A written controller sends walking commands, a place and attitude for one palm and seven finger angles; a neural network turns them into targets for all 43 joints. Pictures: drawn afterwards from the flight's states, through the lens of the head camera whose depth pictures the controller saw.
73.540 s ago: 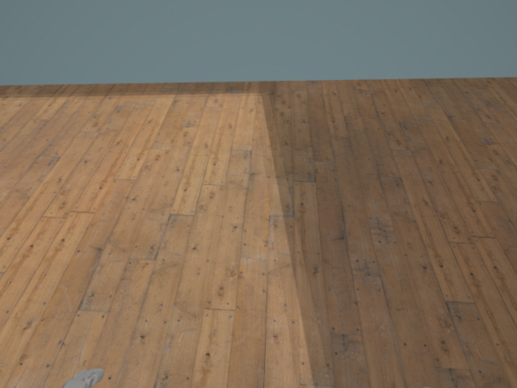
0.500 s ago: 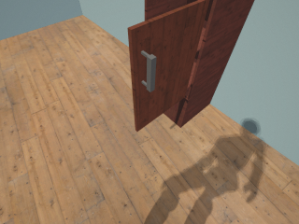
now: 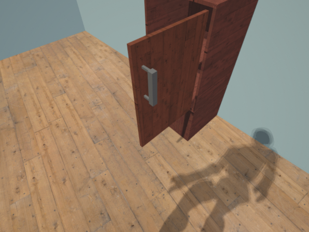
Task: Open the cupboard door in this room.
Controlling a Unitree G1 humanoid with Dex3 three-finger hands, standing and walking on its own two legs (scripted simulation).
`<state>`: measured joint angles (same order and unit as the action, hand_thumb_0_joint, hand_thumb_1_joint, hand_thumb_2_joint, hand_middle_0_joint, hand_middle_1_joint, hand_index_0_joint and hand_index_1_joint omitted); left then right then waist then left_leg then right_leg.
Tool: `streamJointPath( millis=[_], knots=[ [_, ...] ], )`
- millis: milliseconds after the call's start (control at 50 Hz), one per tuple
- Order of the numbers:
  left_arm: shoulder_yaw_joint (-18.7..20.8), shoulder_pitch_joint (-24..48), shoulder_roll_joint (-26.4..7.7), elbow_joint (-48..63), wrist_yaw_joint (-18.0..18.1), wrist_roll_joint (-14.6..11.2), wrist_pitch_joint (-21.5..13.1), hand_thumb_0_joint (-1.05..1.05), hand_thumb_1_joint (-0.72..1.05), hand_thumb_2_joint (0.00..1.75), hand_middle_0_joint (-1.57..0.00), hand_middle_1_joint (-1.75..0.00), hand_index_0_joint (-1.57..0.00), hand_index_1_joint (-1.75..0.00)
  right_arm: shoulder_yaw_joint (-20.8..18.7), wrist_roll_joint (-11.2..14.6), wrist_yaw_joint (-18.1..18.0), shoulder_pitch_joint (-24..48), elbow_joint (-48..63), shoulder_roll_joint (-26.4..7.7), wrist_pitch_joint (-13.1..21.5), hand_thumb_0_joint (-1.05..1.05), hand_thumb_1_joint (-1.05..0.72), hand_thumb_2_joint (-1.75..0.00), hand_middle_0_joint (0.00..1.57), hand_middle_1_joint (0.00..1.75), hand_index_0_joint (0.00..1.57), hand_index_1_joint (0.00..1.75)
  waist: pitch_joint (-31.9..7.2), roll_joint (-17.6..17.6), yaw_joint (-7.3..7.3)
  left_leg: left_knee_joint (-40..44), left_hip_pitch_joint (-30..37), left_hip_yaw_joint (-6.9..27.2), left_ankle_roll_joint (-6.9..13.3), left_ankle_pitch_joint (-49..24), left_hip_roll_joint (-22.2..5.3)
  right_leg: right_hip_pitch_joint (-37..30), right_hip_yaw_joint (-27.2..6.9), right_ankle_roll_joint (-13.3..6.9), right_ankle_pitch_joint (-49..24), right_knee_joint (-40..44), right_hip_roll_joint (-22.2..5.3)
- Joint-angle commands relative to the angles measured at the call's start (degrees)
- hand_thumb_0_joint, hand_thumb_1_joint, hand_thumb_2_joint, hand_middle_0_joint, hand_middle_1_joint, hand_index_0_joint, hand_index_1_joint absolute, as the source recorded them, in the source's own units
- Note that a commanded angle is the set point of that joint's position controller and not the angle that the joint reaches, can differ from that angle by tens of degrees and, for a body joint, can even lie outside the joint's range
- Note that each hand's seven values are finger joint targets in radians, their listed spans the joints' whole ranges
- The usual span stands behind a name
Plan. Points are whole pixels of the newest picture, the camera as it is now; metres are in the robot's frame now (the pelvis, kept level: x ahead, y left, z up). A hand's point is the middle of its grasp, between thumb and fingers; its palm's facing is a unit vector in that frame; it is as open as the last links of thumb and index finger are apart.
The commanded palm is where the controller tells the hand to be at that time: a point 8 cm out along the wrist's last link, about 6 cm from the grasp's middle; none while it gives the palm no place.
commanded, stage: let the arm hang, fingers relaxed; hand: left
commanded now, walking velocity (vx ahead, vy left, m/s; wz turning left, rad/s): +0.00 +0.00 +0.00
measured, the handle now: (148, 86) +0.61 +0.06 +0.02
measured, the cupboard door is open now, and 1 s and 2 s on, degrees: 90 90 90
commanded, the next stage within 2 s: look to check the result in 0.06 s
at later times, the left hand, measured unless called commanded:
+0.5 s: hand out of the picture +0.08 +0.23 -0.16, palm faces -0.02 -0.94 -0.34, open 7.4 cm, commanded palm none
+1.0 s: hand out of the picture +0.11 +0.22 -0.16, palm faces -0.02 -0.95 -0.32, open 7.4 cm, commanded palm none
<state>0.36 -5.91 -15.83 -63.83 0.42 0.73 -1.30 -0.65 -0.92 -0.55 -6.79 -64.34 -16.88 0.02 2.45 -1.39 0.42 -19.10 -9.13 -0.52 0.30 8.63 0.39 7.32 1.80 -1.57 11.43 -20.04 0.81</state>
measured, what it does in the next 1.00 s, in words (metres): stands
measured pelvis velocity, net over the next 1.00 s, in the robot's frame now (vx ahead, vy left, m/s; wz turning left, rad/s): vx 0.04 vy -0.01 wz -0.01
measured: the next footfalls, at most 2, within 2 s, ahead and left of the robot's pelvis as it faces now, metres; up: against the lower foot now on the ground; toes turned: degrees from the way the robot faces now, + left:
none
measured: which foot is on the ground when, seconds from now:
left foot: down 0.00-1.00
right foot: down 0.00-1.00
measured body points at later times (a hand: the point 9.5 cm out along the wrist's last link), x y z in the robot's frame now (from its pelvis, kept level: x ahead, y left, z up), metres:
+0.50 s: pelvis +0.03 -0.01 +0.00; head +0.05 -0.02 +0.45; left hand +0.09 +0.28 -0.13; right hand +0.09 -0.29 -0.15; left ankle +0.02 +0.12 -0.75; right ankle -0.01 -0.10 -0.75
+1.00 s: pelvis +0.04 -0.01 +0.00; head +0.06 -0.02 +0.45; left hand +0.11 +0.27 -0.14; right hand +0.10 -0.30 -0.14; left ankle +0.02 +0.12 -0.75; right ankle -0.01 -0.10 -0.75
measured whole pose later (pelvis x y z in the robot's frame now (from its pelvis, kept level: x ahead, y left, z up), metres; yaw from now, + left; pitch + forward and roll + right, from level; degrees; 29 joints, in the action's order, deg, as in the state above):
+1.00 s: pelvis +0.04 -0.01 +0.00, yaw +0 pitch -1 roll +0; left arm 0.5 -6.7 -16.7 -64.5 0.9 0.5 -1.3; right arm -0.3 -0.7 -1.3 -6.5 -64.4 -17.6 -0.1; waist 2.6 -0.6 0.4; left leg -16.8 -5.5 -0.6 -1.0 10.7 -0.9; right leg 3.3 1.5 -2.7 12.7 -16.6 2.1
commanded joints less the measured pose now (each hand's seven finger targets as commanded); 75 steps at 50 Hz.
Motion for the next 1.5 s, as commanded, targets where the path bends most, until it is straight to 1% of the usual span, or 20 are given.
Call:
streamJointPath(
  millis=[0,160,200,220,280,340,460,560,620,660,820,840,1000,1040,1120,1200,1260,1400,1440,1480],
  knots=[
    [2.49,-0.19,-11.77,2.11,0.6,-0.06,-0.93,0.0,0.9,0.9,-0.2,-0.3,-0.2,-0.3,-1.44,-0.27,-0.36,0.76,2.46,-10.09,1.23,0.0,-0.9,-0.9,0.2,0.3,0.2,0.3,-2.76,-0.05,-0.14,3.13,2.12,6.39,1.26,-5.85,-6.72,0.22,-6.94,-1.45,-5.02,4.81,-7.73],
    [2.44,0.03,-12.15,1.79,0.62,-0.15,-1.05,0.0,0.9,0.9,-0.2,-0.3,-0.2,-0.3,-1.4,-0.15,-0.58,1.21,2.73,-10.92,1.26,0.0,-0.9,-0.9,0.2,0.3,0.2,0.3,-4.2,0.43,0.11,2.73,4.15,6.05,1.14,-8.79,-7.04,-0.97,-6.63,-1.44,-9.22,4.95,-7.99],
    [2.42,-0.11,-12.17,1.73,0.66,-0.24,-1.06,0.0,0.9,0.9,-0.2,-0.3,-0.2,-0.3,-1.36,-0.13,-0.7,1.13,2.7,-11.15,1.32,0.0,-0.9,-0.9,0.2,0.3,0.2,0.3,-5.41,0.55,0.13,2.59,5.01,6.04,1.14,-10.28,-7.16,-1.85,-6.56,-1.45,-11.18,4.59,-7.98],
    [2.4,-0.07,-12.21,1.66,0.67,-0.27,-1.02,0.0,0.9,0.9,-0.2,-0.3,-0.2,-0.3,-1.28,-0.11,-0.74,1.13,2.62,-11.29,1.31,0.0,-0.9,-0.9,0.2,0.3,0.2,0.3,-5.44,-0.15,0.13,2.7,5.1,5.96,1.09,-10.45,-7.21,-2.07,-6.66,-1.49,-11.3,4.54,-7.95],
    [2.34,-0.32,-12.24,1.41,0.68,-0.27,-0.93,0.0,0.9,0.9,-0.2,-0.3,-0.2,-0.3,-1.22,-0.03,-0.78,1.27,2.59,-11.16,1.23,0.0,-0.9,-0.9,0.2,0.3,0.2,0.3,-4.24,0.15,0.05,2.8,5.06,5.77,1.09,-10.28,-7.24,-1.49,-6.5,-1.44,-11.25,4.9,-7.97],
    [2.48,-0.78,-12.47,1.35,0.76,-0.23,-1.05,0.0,0.9,0.9,-0.2,-0.3,-0.2,-0.3,-1.28,0.08,-0.85,1.27,2.69,-11.32,1.18,0.0,-0.9,-0.9,0.2,0.3,0.2,0.3,-4.96,1.09,0.02,2.41,5.84,5.63,1.16,-11.02,-7.27,-1.85,-6.5,-1.44,-12.59,5.01,-7.95],
    [2.32,-0.6,-12.46,1.26,0.86,-0.3,-0.97,0.0,0.9,0.9,-0.2,-0.3,-0.2,-0.3,-1.26,0.04,-0.84,1.24,2.47,-11.23,1.03,0.0,-0.9,-0.9,0.2,0.3,0.2,0.3,-4.02,1.85,0.13,2.74,5.71,5.62,1.1,-10.31,-7.26,-1.79,-6.57,-1.42,-12.79,5.2,-7.97],
    [2.4,-0.53,-12.64,1.51,0.95,-0.28,-1.11,0.0,0.9,0.9,-0.2,-0.3,-0.2,-0.3,-1.39,-0.01,-0.88,1.29,2.55,-11.28,1.15,0.0,-0.9,-0.9,0.2,0.3,0.2,0.3,-5.1,1.17,0.13,2.23,6.6,5.35,1.05,-12.55,-7.31,-2.68,-6.48,-1.44,-15.74,4.78,-8.13],
    [2.38,-0.64,-12.72,1.56,0.98,-0.35,-1.15,0.0,0.9,0.9,-0.2,-0.3,-0.2,-0.3,-1.32,0.04,-0.93,1.12,2.58,-11.31,1.16,0.0,-0.9,-0.9,0.2,0.3,0.2,0.3,-5.64,1.75,0.14,2.23,6.89,5.28,1.0,-13.13,-7.36,-3.28,-6.49,-1.41,-17.1,4.64,-8.13],
    [2.36,-0.55,-12.63,1.64,1.04,-0.31,-1.11,0.0,0.9,0.9,-0.2,-0.3,-0.2,-0.3,-1.4,0.04,-0.97,1.23,2.61,-11.23,1.14,0.0,-0.9,-0.9,0.2,0.3,0.2,0.3,-4.93,1.68,0.17,2.07,6.93,5.13,1.02,-13.66,-7.37,-2.92,-6.4,-1.39,-17.88,4.56,-8.12],
    [2.39,-0.72,-12.35,1.79,1.07,-0.34,-1.07,0.0,0.9,0.9,-0.2,-0.3,-0.2,-0.3,-1.23,-0.01,-1.04,1.0,2.55,-10.96,1.18,0.0,-0.9,-0.9,0.2,0.3,0.2,0.3,-4.81,1.2,0.05,2.17,7.06,4.92,0.88,-14.5,-7.36,-3.5,-6.37,-1.33,-18.72,4.61,-8.1],
    [2.54,-0.92,-12.43,1.87,1.09,-0.27,-1.1,0.0,0.9,0.9,-0.2,-0.3,-0.2,-0.3,-1.21,0.12,-1.08,1.17,2.76,-10.99,1.11,0.0,-0.9,-0.9,0.2,0.3,0.2,0.3,-4.54,1.97,-0.02,2.04,7.09,4.92,0.92,-13.89,-7.29,-3.07,-6.42,-1.23,-18.28,4.96,-7.95],
    [2.35,-1.11,-12.06,1.76,1.06,-0.41,-1.03,0.0,0.9,0.9,-0.2,-0.3,-0.2,-0.3,-1.05,0.0,-1.13,0.56,2.46,-10.44,1.09,0.0,-0.9,-0.9,0.2,0.3,0.2,0.3,-4.45,0.48,0.06,2.28,7.0,4.54,0.71,-13.47,-7.35,-3.63,-6.58,-1.37,-18.42,5.11,-8.09],
    [2.43,-1.27,-11.94,1.83,1.1,-0.34,-1.05,0.0,0.9,0.9,-0.2,-0.3,-0.2,-0.3,-1.15,0.07,-1.19,0.39,2.7,-10.5,1.03,0.0,-0.9,-0.9,0.2,0.3,0.2,0.3,-4.21,1.57,-0.04,2.15,6.93,4.49,0.74,-13.04,-7.29,-3.3,-6.52,-1.27,-18.01,5.36,-7.81],
    [2.3,-1.52,-11.69,1.75,1.09,-0.46,-1.01,0.0,0.9,0.9,-0.2,-0.3,-0.2,-0.3,-1.03,-0.01,-1.24,-0.13,2.34,-10.16,1.1,0.0,-0.9,-0.9,0.2,0.3,0.2,0.3,-4.36,0.83,0.03,2.22,6.93,4.46,0.67,-13.46,-7.33,-3.73,-6.6,-1.38,-18.73,5.15,-7.99],
    [2.33,-1.74,-11.62,1.67,1.13,-0.45,-1.03,0.0,0.9,0.9,-0.2,-0.3,-0.2,-0.3,-1.1,0.07,-1.27,-0.46,2.34,-9.87,1.01,0.0,-0.9,-0.9,0.2,0.3,0.2,0.3,-4.02,2.02,0.16,2.25,6.87,4.38,0.63,-12.73,-7.34,-3.5,-6.5,-1.25,-18.74,5.31,-7.88],
    [2.25,-1.77,-11.4,1.68,1.13,-0.46,-0.97,0.0,0.9,0.9,-0.2,-0.3,-0.2,-0.3,-1.09,0.05,-1.26,-0.46,2.28,-9.83,0.94,0.0,-0.9,-0.9,0.2,0.3,0.2,0.3,-3.5,0.89,0.18,2.35,6.63,4.39,0.62,-11.76,-7.25,-3.12,-6.62,-1.33,-17.19,5.6,-7.85],
    [2.09,-2.06,-11.03,1.41,1.02,-0.46,-0.92,0.0,0.9,0.9,-0.2,-0.3,-0.2,-0.3,-1.02,0.04,-1.16,-0.69,2.11,-9.41,0.88,0.0,-0.9,-0.9,0.2,0.3,0.2,0.3,-2.75,1.23,0.11,2.84,6.26,4.59,0.64,-10.21,-7.22,-2.4,-6.77,-1.3,-14.43,6.17,-7.71],
    [2.21,-2.25,-11.09,1.46,1.06,-0.41,-1.02,0.0,0.9,0.9,-0.2,-0.3,-0.2,-0.3,-1.11,0.11,-1.21,-0.81,2.18,-9.62,0.94,0.0,-0.9,-0.9,0.2,0.3,0.2,0.3,-3.41,2.2,0.08,2.77,6.51,4.74,0.74,-10.26,-7.2,-2.47,-6.66,-1.3,-14.17,6.2,-7.58],
    [2.11,-2.07,-10.93,1.32,1.01,-0.45,-0.96,0.0,0.9,0.9,-0.2,-0.3,-0.2,-0.3,-1.1,0.03,-1.19,-0.82,2.02,-9.39,0.96,0.0,-0.9,-0.9,0.2,0.3,0.2,0.3,-3.02,1.29,0.12,2.86,6.19,4.67,0.68,-10.21,-7.22,-2.4,-6.7,-1.33,-13.92,6.15,-7.63]
  ],
)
